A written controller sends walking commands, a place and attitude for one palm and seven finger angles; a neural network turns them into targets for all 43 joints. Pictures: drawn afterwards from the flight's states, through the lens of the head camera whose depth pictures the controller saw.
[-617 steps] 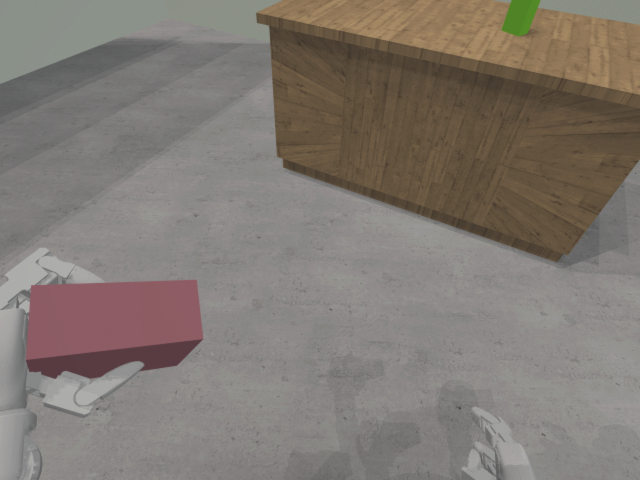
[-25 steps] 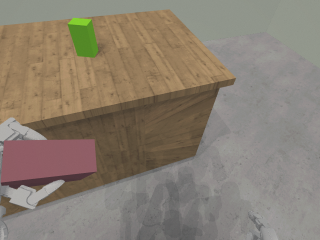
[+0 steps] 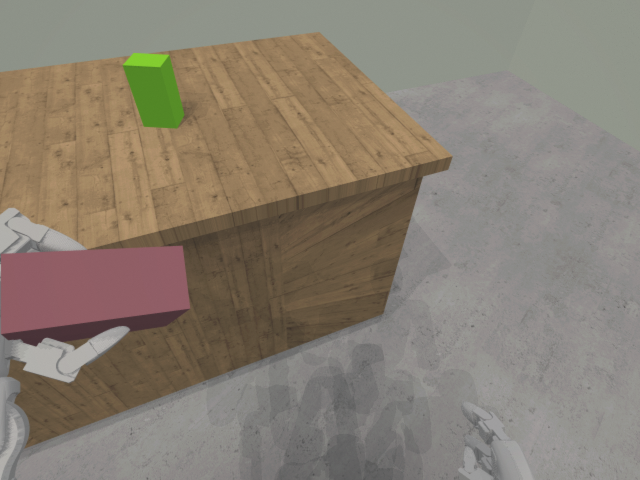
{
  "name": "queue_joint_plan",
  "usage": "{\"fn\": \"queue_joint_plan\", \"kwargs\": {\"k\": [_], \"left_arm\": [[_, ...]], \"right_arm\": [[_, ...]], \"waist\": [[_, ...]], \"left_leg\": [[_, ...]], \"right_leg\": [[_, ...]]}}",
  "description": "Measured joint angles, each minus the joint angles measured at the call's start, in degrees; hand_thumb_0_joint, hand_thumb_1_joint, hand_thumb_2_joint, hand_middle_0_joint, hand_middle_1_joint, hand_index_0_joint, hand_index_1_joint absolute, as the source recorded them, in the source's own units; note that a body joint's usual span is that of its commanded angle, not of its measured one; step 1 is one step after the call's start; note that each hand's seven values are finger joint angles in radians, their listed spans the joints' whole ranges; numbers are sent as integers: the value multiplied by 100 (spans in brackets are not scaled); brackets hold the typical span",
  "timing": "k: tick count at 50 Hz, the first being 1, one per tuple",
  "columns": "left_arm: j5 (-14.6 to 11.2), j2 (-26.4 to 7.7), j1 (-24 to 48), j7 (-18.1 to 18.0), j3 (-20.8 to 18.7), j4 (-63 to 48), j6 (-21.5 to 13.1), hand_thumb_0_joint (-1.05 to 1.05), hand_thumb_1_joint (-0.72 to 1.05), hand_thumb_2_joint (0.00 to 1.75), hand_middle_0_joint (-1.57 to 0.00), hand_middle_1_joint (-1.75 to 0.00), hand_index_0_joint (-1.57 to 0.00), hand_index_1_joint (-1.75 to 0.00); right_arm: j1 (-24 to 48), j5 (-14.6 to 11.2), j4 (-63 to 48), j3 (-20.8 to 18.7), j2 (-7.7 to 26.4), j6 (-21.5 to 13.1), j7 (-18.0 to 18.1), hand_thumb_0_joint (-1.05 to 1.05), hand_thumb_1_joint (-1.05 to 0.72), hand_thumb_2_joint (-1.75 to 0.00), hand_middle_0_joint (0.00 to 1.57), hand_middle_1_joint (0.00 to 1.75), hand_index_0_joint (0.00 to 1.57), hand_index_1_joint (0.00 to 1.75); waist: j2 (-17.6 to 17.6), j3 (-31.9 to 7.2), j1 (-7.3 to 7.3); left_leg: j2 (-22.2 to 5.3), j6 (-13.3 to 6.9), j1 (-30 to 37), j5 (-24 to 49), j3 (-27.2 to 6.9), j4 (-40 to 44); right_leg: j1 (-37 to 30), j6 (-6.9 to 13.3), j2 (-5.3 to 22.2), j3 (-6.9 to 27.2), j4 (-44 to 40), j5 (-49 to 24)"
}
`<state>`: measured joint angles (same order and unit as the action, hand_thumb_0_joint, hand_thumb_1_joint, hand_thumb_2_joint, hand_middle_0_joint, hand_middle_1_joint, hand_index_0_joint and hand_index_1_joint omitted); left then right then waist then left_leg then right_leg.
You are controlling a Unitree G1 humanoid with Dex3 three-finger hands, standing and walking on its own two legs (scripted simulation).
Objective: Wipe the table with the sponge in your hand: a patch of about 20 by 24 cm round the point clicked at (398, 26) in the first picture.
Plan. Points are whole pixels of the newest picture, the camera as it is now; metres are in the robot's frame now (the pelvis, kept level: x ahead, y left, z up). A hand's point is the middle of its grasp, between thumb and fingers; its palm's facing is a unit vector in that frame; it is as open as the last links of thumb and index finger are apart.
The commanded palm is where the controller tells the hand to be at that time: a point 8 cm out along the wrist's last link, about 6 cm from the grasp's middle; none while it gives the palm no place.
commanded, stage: come to a stop and stand still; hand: left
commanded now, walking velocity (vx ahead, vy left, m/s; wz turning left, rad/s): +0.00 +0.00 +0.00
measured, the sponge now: (127, 294) +0.25 +0.21 +0.16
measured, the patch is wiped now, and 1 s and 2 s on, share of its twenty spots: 0.00 0.00 0.00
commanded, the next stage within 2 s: look again from close up in 0.40 s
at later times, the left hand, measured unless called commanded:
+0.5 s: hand (46, 314) +0.22 +0.27 +0.16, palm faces +0.43 -0.83 -0.36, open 10.2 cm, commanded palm +0.17 +0.30 +0.18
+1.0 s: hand (49, 328) +0.21 +0.26 +0.16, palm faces +0.43 -0.82 -0.38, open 10.2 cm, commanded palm +0.16 +0.30 +0.18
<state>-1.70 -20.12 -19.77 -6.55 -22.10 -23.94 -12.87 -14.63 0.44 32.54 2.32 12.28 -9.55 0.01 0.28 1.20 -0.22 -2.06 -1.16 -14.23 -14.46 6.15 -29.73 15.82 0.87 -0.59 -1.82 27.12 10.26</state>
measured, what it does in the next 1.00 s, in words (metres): stands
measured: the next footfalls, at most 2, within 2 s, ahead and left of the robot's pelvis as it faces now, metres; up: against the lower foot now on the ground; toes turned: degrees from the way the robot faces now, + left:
right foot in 1.66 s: +0.13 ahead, -0.02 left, +0.00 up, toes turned -7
left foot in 1.94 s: +0.16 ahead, +0.31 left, +0.00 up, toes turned +2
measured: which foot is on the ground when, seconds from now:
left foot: down 0.00-1.00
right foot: down 0.00-1.00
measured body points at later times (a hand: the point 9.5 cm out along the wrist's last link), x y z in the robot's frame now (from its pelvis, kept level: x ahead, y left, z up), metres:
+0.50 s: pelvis +0.01 +0.02 +0.00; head +0.02 +0.03 +0.45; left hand +0.20 +0.31 +0.18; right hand +0.22 -0.18 -0.06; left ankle +0.02 +0.10 -0.74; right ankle +0.05 -0.11 -0.74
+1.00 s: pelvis +0.01 +0.01 +0.01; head +0.01 +0.01 +0.45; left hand +0.18 +0.30 +0.18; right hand +0.19 -0.22 -0.07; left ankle +0.02 +0.10 -0.74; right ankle +0.05 -0.11 -0.74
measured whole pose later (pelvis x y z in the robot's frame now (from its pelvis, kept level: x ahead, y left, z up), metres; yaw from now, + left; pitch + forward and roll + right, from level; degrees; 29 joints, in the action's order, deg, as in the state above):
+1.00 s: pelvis +0.01 +0.01 +0.01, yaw +2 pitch -1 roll -1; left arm -2.2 -19.0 -26.8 -8.3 -18.4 -25.8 -7.8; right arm -12.3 0.8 32.3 0.6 13.1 -5.2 3.0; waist -1.6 1.1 0.0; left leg -0.6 -2.2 -12.1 -13.0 4.6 -26.5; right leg 12.2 -0.2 0.6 -3.3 22.5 8.8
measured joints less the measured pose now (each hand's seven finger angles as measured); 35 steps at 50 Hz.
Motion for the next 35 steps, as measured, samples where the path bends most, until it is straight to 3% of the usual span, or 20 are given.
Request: {"fn": "queue_joint_plan", "kwargs": {"k": [4,10,14,24,35], "left_arm": [[117,113,-597,121,395,-153,124,-1,-50,101,-71,-137,-73,-136],[96,-128,-534,-7,119,-123,312,-1,-50,101,-71,-137,-73,-136],[47,-69,-420,-104,-6,-317,278,-1,-50,101,-71,-137,-73,-136],[54,176,-326,-63,281,-169,411,-1,-50,101,-71,-137,-73,-136],[-1,133,-386,-115,296,-285,545,-1,-50,101,-71,-137,-73,-136]], "right_arm": [[6,25,-39,-104,60,79,138,1,-90,-90,21,30,21,30],[99,38,-47,-148,54,128,241,1,-90,-90,20,30,20,30],[238,34,-5,-119,17,94,203,1,-90,-90,20,30,20,30],[551,37,-76,26,-207,229,211,1,-90,-90,21,30,21,30],[476,46,-116,40,-164,343,248,1,-90,-90,21,30,21,30]], "waist": [[105,85,-87],[156,292,-21],[85,316,67],[-12,167,202],[-41,156,168]], "left_leg": [[72,-66,128,47,95,180],[152,-112,182,75,61,246],[169,-133,189,70,18,249],[226,-165,258,120,21,386],[210,-128,308,193,-32,500]], "right_leg": [[-66,-73,58,95,-93,-35],[-128,-119,135,64,-122,-21],[-194,-148,153,21,-210,-48],[-250,-186,200,26,-312,-82],[-332,-153,179,-29,-453,-148]]}}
